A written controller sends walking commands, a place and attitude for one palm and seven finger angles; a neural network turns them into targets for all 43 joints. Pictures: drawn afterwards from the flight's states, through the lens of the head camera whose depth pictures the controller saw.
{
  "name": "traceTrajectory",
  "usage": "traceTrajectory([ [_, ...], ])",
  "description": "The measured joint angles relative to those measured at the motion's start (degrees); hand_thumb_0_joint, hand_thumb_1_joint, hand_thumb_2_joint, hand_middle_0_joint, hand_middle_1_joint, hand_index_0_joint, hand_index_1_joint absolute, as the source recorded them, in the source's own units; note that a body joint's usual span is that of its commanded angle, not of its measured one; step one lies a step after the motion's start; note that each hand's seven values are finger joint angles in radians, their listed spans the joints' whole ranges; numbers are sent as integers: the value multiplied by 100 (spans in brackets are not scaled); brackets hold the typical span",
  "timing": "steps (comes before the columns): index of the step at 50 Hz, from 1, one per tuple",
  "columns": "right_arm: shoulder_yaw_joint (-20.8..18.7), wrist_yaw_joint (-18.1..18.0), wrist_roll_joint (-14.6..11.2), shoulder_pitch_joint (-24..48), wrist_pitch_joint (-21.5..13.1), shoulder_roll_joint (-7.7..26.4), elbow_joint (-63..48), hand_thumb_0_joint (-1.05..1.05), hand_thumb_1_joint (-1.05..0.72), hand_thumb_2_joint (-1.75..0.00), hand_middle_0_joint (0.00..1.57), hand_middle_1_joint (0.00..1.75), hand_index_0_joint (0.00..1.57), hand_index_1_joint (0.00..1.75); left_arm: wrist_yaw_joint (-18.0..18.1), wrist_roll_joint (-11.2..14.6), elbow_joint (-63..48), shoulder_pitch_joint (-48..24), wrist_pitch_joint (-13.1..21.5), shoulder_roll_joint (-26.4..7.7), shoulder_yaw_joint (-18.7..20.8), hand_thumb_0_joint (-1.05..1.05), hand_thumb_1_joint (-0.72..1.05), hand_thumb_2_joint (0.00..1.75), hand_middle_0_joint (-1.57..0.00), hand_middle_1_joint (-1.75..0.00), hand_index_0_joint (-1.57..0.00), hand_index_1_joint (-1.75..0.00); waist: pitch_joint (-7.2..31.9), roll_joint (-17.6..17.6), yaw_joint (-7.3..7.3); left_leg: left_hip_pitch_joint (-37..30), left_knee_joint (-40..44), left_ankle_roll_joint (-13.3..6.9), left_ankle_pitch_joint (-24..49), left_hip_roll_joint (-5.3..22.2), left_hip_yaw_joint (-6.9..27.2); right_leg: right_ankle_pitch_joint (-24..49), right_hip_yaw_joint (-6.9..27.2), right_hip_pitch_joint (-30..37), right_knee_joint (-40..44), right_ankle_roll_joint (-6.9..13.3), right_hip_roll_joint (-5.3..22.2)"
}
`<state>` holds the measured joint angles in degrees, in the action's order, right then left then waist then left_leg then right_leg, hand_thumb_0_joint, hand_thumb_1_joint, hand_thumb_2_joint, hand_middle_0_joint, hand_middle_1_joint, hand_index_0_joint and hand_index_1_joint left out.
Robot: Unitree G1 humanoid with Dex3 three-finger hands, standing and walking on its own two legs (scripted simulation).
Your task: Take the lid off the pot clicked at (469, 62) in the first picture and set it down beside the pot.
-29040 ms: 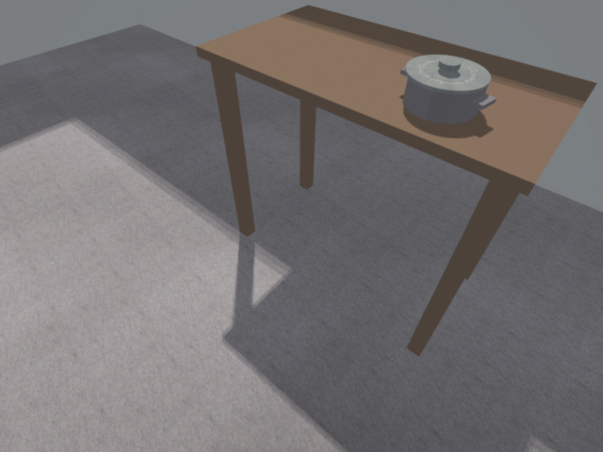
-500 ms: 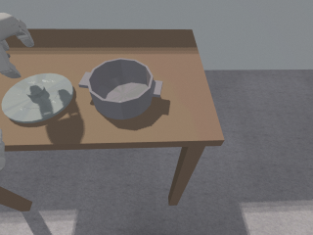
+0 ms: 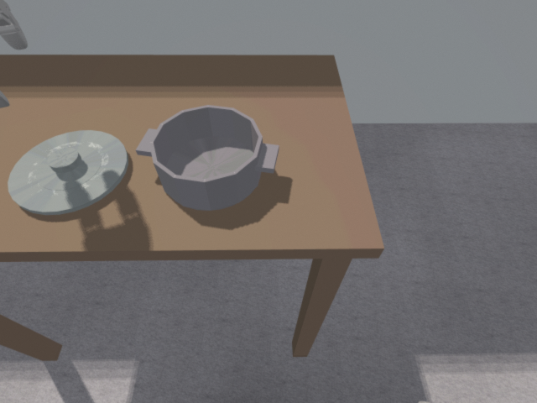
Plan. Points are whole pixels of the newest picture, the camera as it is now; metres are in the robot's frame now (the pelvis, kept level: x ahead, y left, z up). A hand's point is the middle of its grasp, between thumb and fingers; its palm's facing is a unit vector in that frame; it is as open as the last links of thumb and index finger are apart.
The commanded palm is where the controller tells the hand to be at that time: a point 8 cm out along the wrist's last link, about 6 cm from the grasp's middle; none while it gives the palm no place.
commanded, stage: raise the empty hand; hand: left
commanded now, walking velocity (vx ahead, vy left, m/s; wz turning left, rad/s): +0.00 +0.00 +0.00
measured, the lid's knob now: (64, 160) +0.47 +0.32 +0.09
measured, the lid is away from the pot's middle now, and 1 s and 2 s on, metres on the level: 0.23 0.23 0.23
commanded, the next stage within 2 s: draw the hand back to the body in 0.02 s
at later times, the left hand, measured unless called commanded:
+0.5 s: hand out of the picture +0.43 +0.31 +0.25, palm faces -0.16 -0.05 -0.99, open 11.1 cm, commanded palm +0.39 +0.31 +0.31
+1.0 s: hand (7, 67) +0.38 +0.24 +0.31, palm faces +0.45 -0.86 -0.22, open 10.6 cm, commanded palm +0.32 +0.28 +0.30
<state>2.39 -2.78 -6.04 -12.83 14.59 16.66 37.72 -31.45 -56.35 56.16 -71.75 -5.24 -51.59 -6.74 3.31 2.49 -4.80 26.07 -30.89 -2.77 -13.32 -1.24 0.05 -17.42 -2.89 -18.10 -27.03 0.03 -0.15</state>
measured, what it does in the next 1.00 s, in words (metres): stands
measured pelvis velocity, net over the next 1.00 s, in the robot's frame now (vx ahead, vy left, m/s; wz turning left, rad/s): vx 0.00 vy -0.03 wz -0.04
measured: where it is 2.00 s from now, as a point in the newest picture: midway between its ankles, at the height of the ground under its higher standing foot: outside the picture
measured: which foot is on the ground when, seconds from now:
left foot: down 0.00-1.00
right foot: down 0.00-1.00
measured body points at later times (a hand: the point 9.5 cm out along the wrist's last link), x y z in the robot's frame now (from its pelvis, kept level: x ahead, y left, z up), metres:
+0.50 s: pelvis +0.00 +0.00 +0.00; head +0.03 -0.02 +0.45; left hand +0.43 +0.31 +0.30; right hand +0.12 -0.27 -0.12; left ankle +0.02 +0.09 -0.73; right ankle -0.05 -0.12 -0.73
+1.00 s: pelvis +0.00 -0.03 +0.01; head +0.00 -0.04 +0.46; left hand +0.35 +0.28 +0.32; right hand +0.15 -0.27 -0.09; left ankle +0.02 +0.09 -0.73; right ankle -0.05 -0.12 -0.73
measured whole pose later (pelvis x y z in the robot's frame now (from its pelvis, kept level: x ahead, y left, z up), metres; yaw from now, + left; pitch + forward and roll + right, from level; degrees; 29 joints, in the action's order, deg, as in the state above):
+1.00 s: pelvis +0.00 -0.03 +0.01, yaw -2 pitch -1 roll +0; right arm 3.9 -3.9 -2.6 -11.5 1.9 14.9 36.3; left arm 3.3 3.4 13.0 -29.3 3.2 -31.7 22.8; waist -0.9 2.2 -0.1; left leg 10.6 -24.0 0.0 -12.1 1.2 -1.6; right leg -15.7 -0.7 -4.1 -21.1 2.4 -2.5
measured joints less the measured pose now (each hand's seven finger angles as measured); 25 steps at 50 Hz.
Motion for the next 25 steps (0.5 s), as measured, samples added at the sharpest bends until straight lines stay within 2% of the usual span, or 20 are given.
traceTrajectory([
  [7, 27, 16, -15, 31, 33, -3, -3, 1, -91, -90, 20, 30, 20, 29, -46, -10, 172, -33, -86, -7, -111, 0, -13, 89, -49, -63, -49, -62, -51, -8, -2, -35, 23, 21, -8, 11, -11, -21, 14, 10, -16, 17, -10],
  [11, -1, 33, 13, 2, 36, -2, -53, 1, -91, -90, 20, 30, 20, 29, -29, -5, -340, 327, 2, -34, 211, 0, -13, 89, -49, -63, -49, -62, -23, 4, -12, -42, 48, 27, -6, 19, -24, -19, 30, 9, 4, 25, -16],
  [19, -29, 102, -28, 67, 131, 59, -248, 1, -91, -90, 20, 30, 20, 29, -41, 270, -1102, 1267, -85, -23, 530, 0, -13, 89, -49, -63, -48, -62, 0, 101, 57, -194, 17, 27, -75, 38, -93, -71, 103, 128, -44, 20, -26],
  [25, -45, 86, -32, 227, 115, 66, -350, 1, -91, -90, 20, 30, 20, 29, -89, 464, -1944, 1880, -172, 112, 686, 0, -13, 89, -49, -63, -49, -62, -32, 149, 177, -286, 36, 26, -34, 11, -29, -56, 37, 249, -19, 22, -9],
])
